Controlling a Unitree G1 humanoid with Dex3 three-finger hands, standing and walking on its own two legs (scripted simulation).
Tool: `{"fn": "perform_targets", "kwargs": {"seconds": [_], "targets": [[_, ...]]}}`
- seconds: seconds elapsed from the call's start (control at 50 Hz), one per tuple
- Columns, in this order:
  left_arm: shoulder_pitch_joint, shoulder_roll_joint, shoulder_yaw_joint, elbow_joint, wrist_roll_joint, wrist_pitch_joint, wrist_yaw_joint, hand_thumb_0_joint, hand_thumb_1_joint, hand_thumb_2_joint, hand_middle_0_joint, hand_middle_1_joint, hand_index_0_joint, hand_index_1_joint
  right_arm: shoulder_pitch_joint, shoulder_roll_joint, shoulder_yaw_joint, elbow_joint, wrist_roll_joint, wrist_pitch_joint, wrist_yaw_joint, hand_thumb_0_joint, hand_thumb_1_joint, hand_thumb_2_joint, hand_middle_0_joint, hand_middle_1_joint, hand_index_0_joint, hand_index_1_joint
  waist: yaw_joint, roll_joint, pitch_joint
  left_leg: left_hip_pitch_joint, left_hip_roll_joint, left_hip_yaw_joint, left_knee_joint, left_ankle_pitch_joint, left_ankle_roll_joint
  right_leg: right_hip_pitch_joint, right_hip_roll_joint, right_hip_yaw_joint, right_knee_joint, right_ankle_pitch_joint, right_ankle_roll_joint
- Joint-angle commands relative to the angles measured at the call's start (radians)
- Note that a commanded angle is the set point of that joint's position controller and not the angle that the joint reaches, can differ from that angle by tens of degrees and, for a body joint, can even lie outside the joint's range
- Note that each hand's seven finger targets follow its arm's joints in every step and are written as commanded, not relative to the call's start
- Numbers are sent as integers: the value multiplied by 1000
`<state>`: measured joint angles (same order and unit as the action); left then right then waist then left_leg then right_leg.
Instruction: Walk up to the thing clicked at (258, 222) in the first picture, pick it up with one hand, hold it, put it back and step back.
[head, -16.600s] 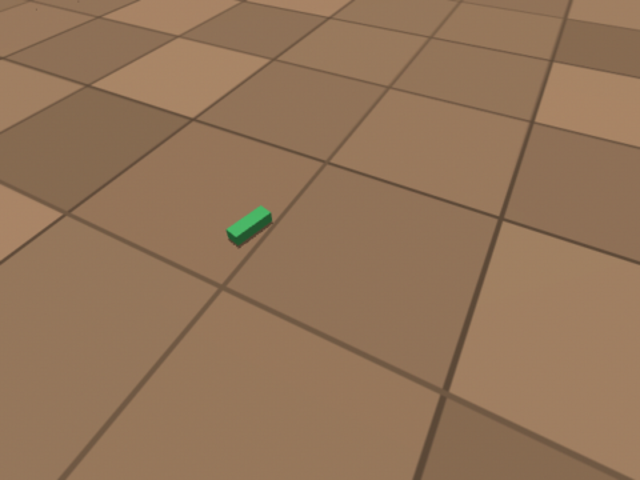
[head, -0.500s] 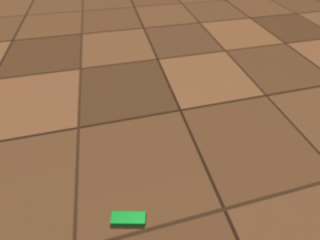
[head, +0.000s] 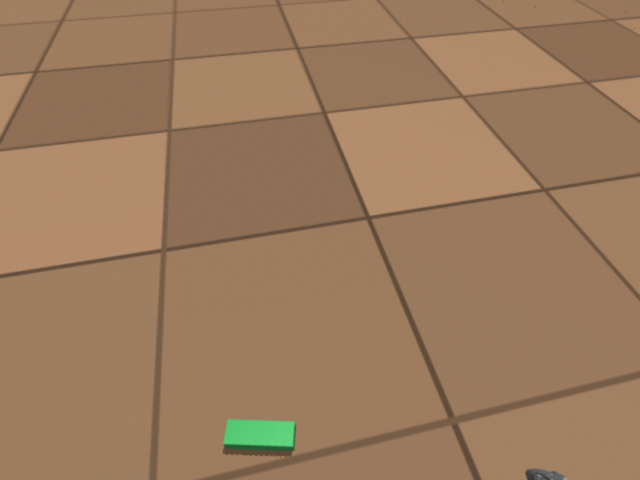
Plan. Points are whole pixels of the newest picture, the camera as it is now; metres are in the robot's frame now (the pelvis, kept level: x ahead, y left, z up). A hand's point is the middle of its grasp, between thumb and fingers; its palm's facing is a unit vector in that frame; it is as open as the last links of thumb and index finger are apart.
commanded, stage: walk up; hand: left
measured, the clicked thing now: (260, 435) +0.37 +0.19 -0.75
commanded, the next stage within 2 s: none
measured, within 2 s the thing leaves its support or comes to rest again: neither
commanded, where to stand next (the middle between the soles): +0.01 -0.01 m, yaw +1 degrees
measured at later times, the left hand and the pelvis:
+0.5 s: hand out of the picture -0.08 +0.22 -0.14, palm faces +0.10 -0.90 -0.43, open 7.4 cm; pelvis -0.10 -0.05 +0.00, yaw +5 degrees
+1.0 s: hand out of the picture -0.03 +0.27 -0.16, palm faces +0.09 -0.94 -0.34, open 7.4 cm; pelvis -0.06 +0.00 -0.01, yaw +5 degrees
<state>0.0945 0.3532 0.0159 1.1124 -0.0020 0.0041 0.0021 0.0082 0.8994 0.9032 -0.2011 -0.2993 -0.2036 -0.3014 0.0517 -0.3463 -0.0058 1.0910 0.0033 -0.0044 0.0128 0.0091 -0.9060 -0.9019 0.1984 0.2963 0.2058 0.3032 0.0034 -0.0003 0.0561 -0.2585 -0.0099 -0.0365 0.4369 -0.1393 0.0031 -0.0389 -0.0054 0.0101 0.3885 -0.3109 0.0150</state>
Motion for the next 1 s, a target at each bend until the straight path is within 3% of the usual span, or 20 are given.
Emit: {"fn": "perform_targets", "kwargs": {"seconds": [0.0, 0.08, 0.14, 0.2, 0.22, 0.24, 0.26, 0.28, 0.36, 0.46, 0.52, 0.6, 0.68, 0.7, 0.72, 0.74, 0.76, 0.8, 0.86, 0.98], "targets": [[-7, 216, 47, -91, -19, 15, 26, 0, 900, 900, -200, -300, -200, -300, -6, -281, -77, -70, 13, -1, -29, 0, -900, -900, 200, 300, 200, 300, -23, 61, -83, 146, 192, -149, 0, 713, 107, -137, -27, -13, 158, 342, -26], [67, 192, 61, -131, -10, 52, 14, 0, 900, 900, -200, -300, -200, -300, -35, -304, -101, -142, -5, 16, -41, 0, -900, -900, 200, 300, 200, 300, -9, 197, -227, 83, 326, -304, -98, 447, 222, -148, 30, 36, 505, -275, -48], [142, 189, 80, -127, -8, 65, 4, 0, 900, 900, -200, -300, -200, -300, -110, -288, -107, -201, -30, 35, -45, 0, -900, -900, 200, 300, 200, 300, 30, 143, -201, -62, 260, -210, -69, 175, 193, -134, 12, 28, 502, -213, -64], [220, 187, 94, -126, 9, 41, 8, 0, 900, 900, -200, -300, -200, -300, -145, -242, -96, -225, -26, 53, -35, 0, -900, -900, 200, 300, 200, 300, 92, 99, -159, -59, 151, -165, 93, 51, 97, -123, -21, 12, 93, -3, -63], [197, 226, 106, -135, 25, 29, 16, 0, 900, 900, -200, -300, -200, -300, -114, -204, -88, -221, -16, 60, -30, 0, -900, -900, 200, 300, 200, 300, 73, -40, -104, -148, 44, -143, 211, -85, 66, -125, -97, 156, -48, -32, -52], [128, 321, 128, -175, 47, 18, 23, 0, 900, 900, -200, -300, -200, -300, -56, -158, -78, -225, -15, 59, -29, 0, -900, -900, 200, 300, 200, 300, 39, -252, -37, -314, -111, -94, 370, -371, 8, -139, -290, 428, -128, 41, -88], [30, 357, 135, -225, 51, 15, 20, 0, 900, 900, -200, -300, -200, -300, -2, -190, -90, -217, -28, 65, -36, 0, -900, -900, 200, 300, 200, 300, 3, -168, -5, -290, -108, -150, 520, -446, -15, -270, -367, 411, -139, 6, -174], [-2, 401, 140, -248, 58, 7, 25, 0, 900, 900, -200, -300, -200, -300, -2, -228, -104, -225, -32, 68, -38, 0, -900, -900, 200, 300, 200, 300, 21, -229, 3, -240, -75, -154, 637, -444, -6, -382, -449, 516, -169, 10, -277], [-52, 277, 135, -258, 43, -24, 30, 0, 900, 900, -200, -300, -200, -300, 117, -235, -111, -179, -20, 57, -8, 0, -900, -900, 200, 300, 200, 300, -36, -84, -1, -251, -89, -172, 730, -212, -23, -199, -210, 182, -93, 75, -129], [213, 259, 137, -243, 39, -56, 17, 0, 900, 900, -200, -300, -200, -300, 17, -248, -91, -232, -33, 21, 11, 0, -900, -900, 200, 300, 200, 300, 105, -143, -36, -431, -15, -110, 437, -258, -28, 245, -249, 247, -114, -108, -177], [303, 305, 159, -241, 33, -62, 1, 0, 900, 900, -200, -300, -200, -300, -23, -246, -94, -264, -40, -3, 23, 0, -900, -900, 200, 300, 200, 300, 136, -170, 35, -437, 19, -74, 299, -342, -17, 261, -317, 298, -134, -83, -229], [221, 318, 147, -292, 36, -59, -20, 0, 900, 900, -200, -300, -200, -300, 75, -231, -102, -233, -37, -25, 38, 0, -900, -900, 200, 300, 200, 300, 61, -173, 53, -149, 29, 22, 174, -341, 5, -26, -272, 169, -141, -113, -225], [142, 228, 97, -333, 21, -38, -23, 0, 900, 900, -200, -300, -200, -300, 266, -204, -116, -177, -26, -41, 10, 0, -900, -900, 200, 300, 200, 300, -56, -45, -57, 274, -26, 104, -31, -26, 12, -280, -145, -32, 176, 163, -124], [159, 169, 76, -337, 18, -33, -22, 0, 900, 900, -200, -300, -200, -300, 302, -251, -128, -173, -34, -45, -4, 0, -900, -900, 200, 300, 200, 300, -76, 102, -95, 355, 72, -34, -92, -116, 30, -377, -90, -79, 339, 61, -89], [149, 118, 57, -356, 14, -25, -22, 0, 900, 900, -200, -300, -200, -300, 302, -327, -134, -193, -48, -52, -15, 0, -900, -900, 200, 300, 200, 300, -77, 269, -70, 340, 309, -439, -193, -259, 108, -559, 42, -55, 517, -248, -46], [171, 226, 87, -316, 17, -12, -7, 0, 900, 900, -200, -300, -200, -300, 253, -379, -143, -216, -34, -52, -18, 0, -900, -900, 200, 300, 200, 300, -67, 150, -33, 171, 396, -501, -211, -398, 211, -488, -12, 67, 583, -273, -55], [162, 266, 92, -306, 15, -12, -6, 0, 900, 900, -200, -300, -200, -300, 215, -376, -145, -226, -27, -48, -16, 0, -900, -900, 200, 300, 200, 300, -59, 151, 47, 81, 405, -494, -237, -412, 253, -478, -33, 83, 636, -258, -61], [235, 243, 84, -264, 10, -17, -5, 0, 900, 900, -200, -300, -200, -300, 133, -293, -109, -262, -24, -55, -20, 0, -900, -900, 200, 300, 200, 300, -7, 131, 51, 144, 313, -298, -174, -130, 212, -497, -29, 136, 627, -200, -51], [230, 223, 77, -233, 1, -19, -12, 0, 900, 900, -200, -300, -200, -300, 132, -271, -93, -258, -18, -71, -24, 0, -900, -900, 200, 300, 200, 300, -3, 134, 41, 72, 259, -119, -101, 225, 177, -384, -31, 92, 504, -143, -31], [193, 214, 70, -224, -1, -18, 3, 0, 900, 900, -200, -300, -200, -300, 72, -272, -86, -274, -3, -27, -30, 0, -900, -900, 200, 300, 200, 300, -1, 202, -4, 10, 247, -39, 54, 492, 169, -230, -6, -34, 336, 13, -22]]}}
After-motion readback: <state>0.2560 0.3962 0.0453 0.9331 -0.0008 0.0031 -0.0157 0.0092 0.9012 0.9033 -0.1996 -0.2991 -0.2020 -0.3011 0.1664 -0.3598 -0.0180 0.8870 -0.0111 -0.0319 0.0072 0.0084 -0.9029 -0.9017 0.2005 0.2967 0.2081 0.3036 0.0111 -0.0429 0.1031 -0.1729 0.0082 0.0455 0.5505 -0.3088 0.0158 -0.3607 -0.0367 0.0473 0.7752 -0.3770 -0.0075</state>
